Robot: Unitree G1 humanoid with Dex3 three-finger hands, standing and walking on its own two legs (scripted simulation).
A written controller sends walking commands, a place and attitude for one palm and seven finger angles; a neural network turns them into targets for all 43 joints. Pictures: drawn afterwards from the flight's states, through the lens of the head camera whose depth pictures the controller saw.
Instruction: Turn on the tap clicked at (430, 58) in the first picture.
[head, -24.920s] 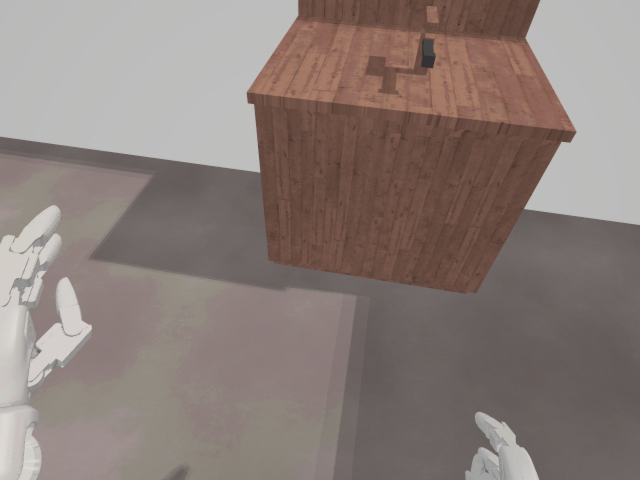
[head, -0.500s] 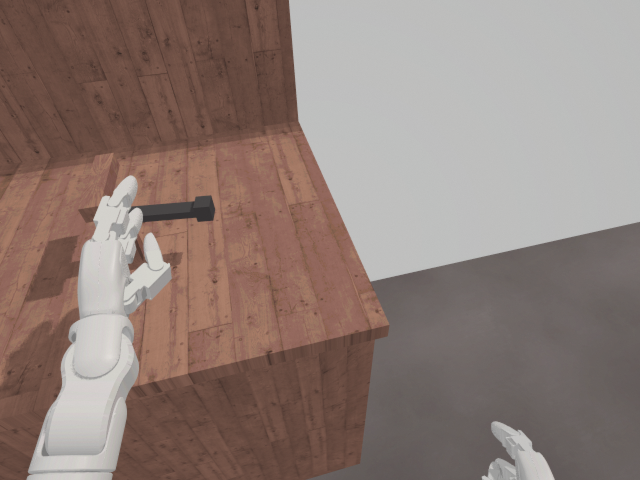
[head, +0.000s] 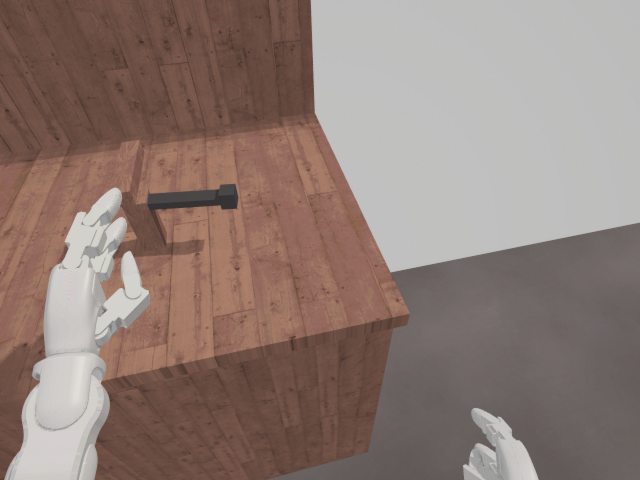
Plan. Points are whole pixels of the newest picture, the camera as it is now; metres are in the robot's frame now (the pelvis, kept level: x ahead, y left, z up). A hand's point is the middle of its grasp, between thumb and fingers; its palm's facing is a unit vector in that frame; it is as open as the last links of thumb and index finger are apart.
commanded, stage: draw the hand back beside the body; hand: left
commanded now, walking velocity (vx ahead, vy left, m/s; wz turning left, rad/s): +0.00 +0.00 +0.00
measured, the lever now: (228, 196) +0.49 +0.20 +0.10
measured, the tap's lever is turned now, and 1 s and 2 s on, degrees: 81 81 81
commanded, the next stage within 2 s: step back with the hand held close in 0.58 s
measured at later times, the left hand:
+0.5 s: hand (90, 339) +0.20 +0.25 +0.15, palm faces +0.45 -0.83 -0.33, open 7.4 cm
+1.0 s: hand (100, 349) +0.19 +0.24 +0.14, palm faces +0.33 -0.84 -0.43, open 7.4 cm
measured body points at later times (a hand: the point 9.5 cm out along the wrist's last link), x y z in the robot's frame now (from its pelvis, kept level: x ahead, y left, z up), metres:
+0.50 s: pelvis +0.00 +0.00 +0.00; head -0.01 -0.02 +0.45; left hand +0.17 +0.29 +0.17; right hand +0.21 -0.21 -0.08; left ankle +0.02 +0.15 -0.74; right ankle -0.03 -0.13 -0.74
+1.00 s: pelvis -0.02 +0.01 -0.01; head +0.00 -0.01 +0.44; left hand +0.17 +0.28 +0.17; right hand +0.17 -0.23 -0.09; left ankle +0.02 +0.15 -0.74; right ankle -0.03 -0.13 -0.74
